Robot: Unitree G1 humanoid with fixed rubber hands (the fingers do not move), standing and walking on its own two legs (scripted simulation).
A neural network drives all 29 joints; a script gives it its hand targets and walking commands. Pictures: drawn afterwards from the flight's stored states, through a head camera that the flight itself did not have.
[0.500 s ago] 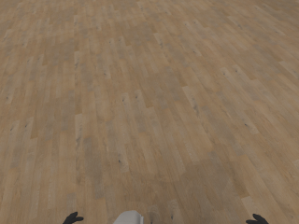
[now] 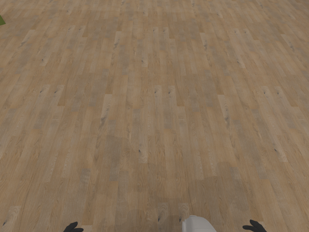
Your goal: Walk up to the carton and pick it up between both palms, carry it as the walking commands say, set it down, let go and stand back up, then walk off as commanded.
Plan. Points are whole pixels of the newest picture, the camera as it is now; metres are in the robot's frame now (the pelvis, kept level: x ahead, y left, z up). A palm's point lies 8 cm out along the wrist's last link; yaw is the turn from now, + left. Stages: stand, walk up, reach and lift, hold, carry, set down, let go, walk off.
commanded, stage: walk up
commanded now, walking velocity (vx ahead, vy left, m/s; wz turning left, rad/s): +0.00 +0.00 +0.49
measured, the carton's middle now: out of the picture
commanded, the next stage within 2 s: none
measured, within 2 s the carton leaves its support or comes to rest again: neither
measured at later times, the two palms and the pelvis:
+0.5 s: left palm out of the picture -0.05 +0.27 -0.10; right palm (239, 202) +0.21 -0.22 -0.10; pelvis +0.00 +0.00 +0.01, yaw +13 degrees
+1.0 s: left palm (7, 194) +0.23 +0.44 -0.12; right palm (198, 193) +0.23 -0.11 -0.11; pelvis +0.18 +0.15 +0.00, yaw +27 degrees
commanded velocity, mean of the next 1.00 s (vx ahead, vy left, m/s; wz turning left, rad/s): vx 0.36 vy -0.01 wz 0.48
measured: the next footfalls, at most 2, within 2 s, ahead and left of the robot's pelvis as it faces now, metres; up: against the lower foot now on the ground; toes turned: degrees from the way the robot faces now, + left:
right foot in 0.18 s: +0.03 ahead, -0.13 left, +0.00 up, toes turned +2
left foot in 0.66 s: +0.06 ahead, +0.20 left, +0.00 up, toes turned +23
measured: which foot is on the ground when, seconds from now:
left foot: down 0.00-0.18, up 0.20-0.64, down 0.66-1.00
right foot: up 0.00-0.16, down 0.18-0.66, up 0.68-1.00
